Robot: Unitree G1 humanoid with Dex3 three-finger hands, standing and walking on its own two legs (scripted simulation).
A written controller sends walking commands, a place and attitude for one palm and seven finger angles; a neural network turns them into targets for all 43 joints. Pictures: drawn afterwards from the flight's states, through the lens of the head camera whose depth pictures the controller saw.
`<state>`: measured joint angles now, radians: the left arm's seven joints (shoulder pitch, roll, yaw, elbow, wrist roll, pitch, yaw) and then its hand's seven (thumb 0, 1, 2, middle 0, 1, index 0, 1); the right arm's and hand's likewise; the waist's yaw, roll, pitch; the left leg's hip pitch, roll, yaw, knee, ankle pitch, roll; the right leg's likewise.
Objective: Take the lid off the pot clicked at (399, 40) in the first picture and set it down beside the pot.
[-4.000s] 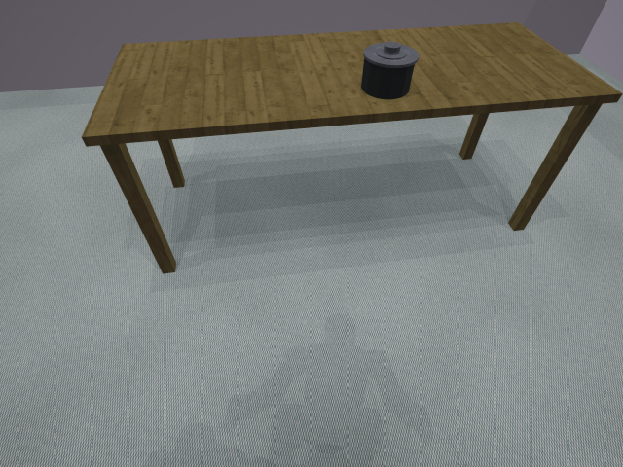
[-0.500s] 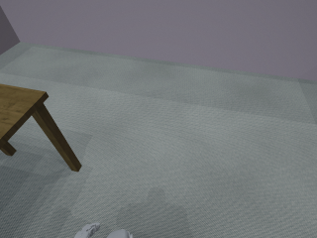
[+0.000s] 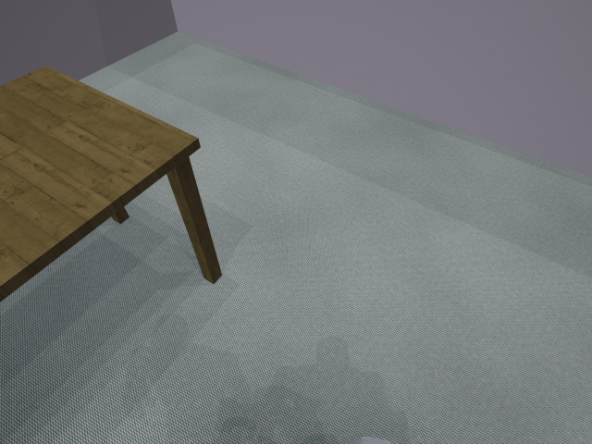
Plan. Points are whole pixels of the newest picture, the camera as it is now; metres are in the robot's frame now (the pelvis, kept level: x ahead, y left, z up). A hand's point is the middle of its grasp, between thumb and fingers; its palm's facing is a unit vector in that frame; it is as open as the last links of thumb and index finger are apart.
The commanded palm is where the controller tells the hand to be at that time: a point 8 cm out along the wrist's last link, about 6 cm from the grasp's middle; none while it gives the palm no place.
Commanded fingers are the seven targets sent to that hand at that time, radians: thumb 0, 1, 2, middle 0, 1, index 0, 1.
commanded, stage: turn to face it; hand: left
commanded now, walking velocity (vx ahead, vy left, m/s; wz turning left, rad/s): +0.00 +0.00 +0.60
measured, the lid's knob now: out of the picture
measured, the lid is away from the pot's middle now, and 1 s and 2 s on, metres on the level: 0.00 0.00 0.00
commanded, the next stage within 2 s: take the last steps up to it in 1.48 s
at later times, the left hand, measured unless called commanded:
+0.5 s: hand out of the picture -0.06 +0.17 -0.17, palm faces +0.39 -0.89 -0.24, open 7.3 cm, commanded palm none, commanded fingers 0.00 0.90 0.90 -0.20 -0.30 -0.20 -0.30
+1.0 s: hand out of the picture -0.06 +0.17 -0.14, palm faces +0.60 -0.74 -0.31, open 7.3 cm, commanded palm none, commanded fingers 0.00 0.90 0.90 -0.20 -0.30 -0.20 -0.30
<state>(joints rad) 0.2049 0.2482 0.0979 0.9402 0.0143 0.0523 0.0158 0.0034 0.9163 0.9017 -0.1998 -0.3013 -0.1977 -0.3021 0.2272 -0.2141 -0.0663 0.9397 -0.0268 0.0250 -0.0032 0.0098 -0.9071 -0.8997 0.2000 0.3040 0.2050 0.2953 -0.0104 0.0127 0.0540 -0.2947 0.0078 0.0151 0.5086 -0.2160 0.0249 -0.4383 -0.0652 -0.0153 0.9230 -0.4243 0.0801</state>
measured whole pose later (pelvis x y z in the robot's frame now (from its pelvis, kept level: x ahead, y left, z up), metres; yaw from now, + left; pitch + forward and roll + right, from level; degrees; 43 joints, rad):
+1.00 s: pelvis -0.02 -0.06 -0.01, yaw +38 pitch -1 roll +1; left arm 0.18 0.19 0.05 0.84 0.02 0.01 0.02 0.00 0.91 0.90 -0.20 -0.30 -0.20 -0.30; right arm 0.23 -0.26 -0.10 0.93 -0.02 0.08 0.02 0.01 -0.91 -0.90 0.20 0.30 0.20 0.30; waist -0.03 0.07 0.06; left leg -0.46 -0.07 -0.09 0.94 -0.43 -0.02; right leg -0.27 -0.04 -0.07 0.58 -0.30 -0.02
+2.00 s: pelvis -0.02 -0.01 +0.01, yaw +58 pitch -1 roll +2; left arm 0.43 0.12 0.03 1.06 0.03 -0.06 0.00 0.00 0.91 0.90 -0.21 -0.30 -0.20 -0.30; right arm 0.26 -0.23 -0.08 1.02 -0.03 0.04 0.04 0.01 -0.91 -0.90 0.20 0.30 0.20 0.29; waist 0.02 0.03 0.01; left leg -0.53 0.08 0.02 0.98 -0.19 -0.03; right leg -0.06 -0.07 -0.14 0.33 -0.26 0.00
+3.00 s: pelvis +0.12 +0.29 +0.00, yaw +55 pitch -1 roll -2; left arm 0.32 0.14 0.03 1.10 0.02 -0.03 0.02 0.00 0.92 0.90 -0.20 -0.30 -0.20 -0.30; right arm 0.19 -0.17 -0.03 1.05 -0.01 -0.02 -0.02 0.01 -0.92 -0.90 0.19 0.30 0.20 0.29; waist 0.03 0.04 0.03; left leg -0.32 0.06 0.03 0.54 -0.12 -0.03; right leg -0.15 0.03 -0.11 0.42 -0.25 -0.04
